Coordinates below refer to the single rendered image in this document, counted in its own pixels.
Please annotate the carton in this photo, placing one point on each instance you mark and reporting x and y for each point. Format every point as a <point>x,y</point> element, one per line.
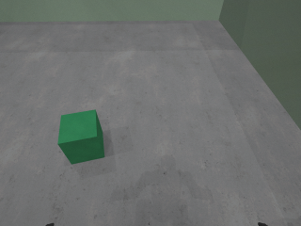
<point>81,136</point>

